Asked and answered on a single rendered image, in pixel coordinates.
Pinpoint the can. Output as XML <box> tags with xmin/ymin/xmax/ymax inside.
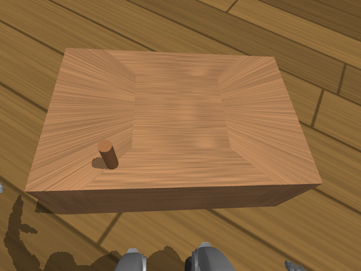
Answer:
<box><xmin>98</xmin><ymin>140</ymin><xmax>118</xmax><ymax>169</ymax></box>

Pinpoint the right robot hand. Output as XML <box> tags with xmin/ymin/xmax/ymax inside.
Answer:
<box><xmin>285</xmin><ymin>260</ymin><xmax>306</xmax><ymax>271</ymax></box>

